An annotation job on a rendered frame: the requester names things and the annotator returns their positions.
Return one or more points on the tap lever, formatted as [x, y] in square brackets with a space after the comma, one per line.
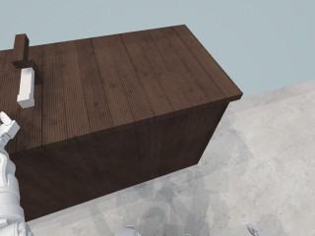
[25, 96]

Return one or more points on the counter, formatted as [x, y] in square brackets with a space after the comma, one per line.
[110, 112]

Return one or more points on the left robot forearm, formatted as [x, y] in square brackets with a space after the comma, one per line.
[10, 208]

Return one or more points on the robot right hand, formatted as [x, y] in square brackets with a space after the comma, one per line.
[255, 231]

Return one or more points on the left robot upper arm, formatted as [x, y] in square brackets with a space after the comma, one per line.
[16, 229]

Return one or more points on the robot left hand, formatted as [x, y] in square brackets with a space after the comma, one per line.
[8, 129]

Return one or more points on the robot left shin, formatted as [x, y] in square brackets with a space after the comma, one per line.
[130, 226]

